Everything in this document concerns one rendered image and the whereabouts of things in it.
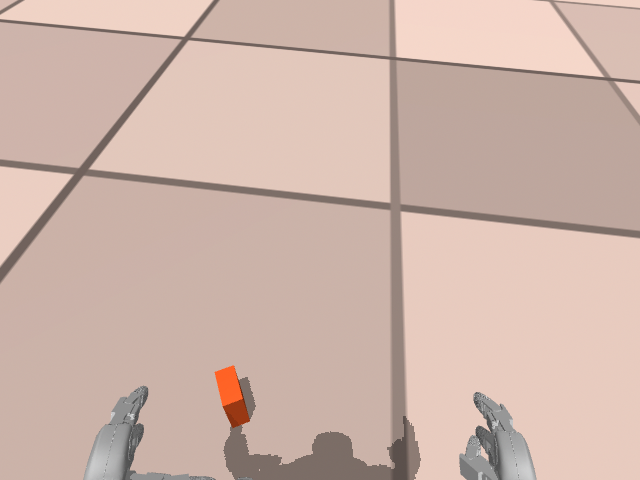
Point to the carton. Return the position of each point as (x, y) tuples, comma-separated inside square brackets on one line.
[(231, 396)]

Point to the left robot hand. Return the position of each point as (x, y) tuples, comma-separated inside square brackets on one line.
[(113, 450)]

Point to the right robot hand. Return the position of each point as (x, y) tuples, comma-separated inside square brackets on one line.
[(508, 452)]

